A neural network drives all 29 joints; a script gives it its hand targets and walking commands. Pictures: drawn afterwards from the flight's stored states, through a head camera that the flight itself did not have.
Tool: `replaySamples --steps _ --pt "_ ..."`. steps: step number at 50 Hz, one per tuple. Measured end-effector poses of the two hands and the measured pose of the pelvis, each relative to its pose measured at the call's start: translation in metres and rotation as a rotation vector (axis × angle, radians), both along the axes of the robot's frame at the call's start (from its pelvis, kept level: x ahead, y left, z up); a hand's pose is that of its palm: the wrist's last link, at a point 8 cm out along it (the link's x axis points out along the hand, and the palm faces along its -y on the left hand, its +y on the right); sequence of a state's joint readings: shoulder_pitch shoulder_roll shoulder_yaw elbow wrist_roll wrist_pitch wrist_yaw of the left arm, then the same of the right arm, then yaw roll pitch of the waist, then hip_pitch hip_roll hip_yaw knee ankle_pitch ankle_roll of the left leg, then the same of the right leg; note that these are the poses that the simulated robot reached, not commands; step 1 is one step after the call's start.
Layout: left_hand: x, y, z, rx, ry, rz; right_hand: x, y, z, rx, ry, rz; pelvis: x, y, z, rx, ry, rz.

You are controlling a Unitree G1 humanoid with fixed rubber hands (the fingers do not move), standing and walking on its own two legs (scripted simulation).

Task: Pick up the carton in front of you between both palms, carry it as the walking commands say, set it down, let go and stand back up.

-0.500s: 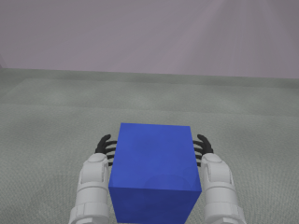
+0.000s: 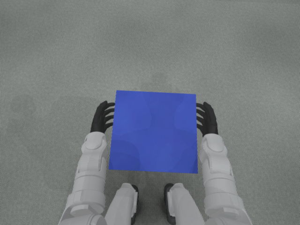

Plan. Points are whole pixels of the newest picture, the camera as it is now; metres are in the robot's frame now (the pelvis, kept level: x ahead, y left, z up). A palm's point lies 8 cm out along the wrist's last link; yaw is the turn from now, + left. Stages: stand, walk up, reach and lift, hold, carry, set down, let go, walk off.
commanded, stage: set down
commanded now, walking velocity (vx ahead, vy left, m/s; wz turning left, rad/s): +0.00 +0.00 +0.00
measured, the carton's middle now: (152, 136) +0.36 +0.00 -0.16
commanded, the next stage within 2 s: none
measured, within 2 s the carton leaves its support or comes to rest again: neither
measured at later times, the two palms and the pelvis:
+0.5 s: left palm (107, 126) +0.41 +0.16 -0.22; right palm (192, 129) +0.40 -0.14 -0.21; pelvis -0.03 +0.00 -0.14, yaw +0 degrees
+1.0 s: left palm (113, 126) +0.45 +0.18 -0.38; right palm (180, 131) +0.43 -0.12 -0.38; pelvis -0.05 +0.00 -0.26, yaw -2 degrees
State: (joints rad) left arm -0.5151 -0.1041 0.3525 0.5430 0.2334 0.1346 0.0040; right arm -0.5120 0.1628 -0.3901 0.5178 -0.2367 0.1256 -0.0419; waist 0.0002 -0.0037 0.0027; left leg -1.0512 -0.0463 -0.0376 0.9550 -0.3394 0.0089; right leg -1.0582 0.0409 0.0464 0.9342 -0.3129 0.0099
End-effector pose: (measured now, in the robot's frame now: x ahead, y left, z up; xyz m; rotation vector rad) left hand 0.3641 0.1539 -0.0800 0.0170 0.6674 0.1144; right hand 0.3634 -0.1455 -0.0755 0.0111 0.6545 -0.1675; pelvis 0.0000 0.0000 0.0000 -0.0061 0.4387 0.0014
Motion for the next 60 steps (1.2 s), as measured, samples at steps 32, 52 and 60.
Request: replaySamples --steps 32,52,60 --pt "0.059 0.012 -0.185 -0.007 0.004 -0.026 0.049 0.012 -0.187 0.031 0.002 -0.047 -0.039 0.000 -0.174 -0.005 0.318 -0.010" --pt "0.091 0.023 -0.310 0.010 0.040 -0.065 0.072 0.023 -0.313 0.022 0.039 -0.058 -0.055 0.004 -0.264 -0.019 0.335 -0.014" --pt "0.103 0.026 -0.362 0.018 0.060 -0.086 0.080 0.026 -0.365 0.012 0.059 -0.062 -0.058 0.007 -0.295 -0.030 0.306 -0.010"
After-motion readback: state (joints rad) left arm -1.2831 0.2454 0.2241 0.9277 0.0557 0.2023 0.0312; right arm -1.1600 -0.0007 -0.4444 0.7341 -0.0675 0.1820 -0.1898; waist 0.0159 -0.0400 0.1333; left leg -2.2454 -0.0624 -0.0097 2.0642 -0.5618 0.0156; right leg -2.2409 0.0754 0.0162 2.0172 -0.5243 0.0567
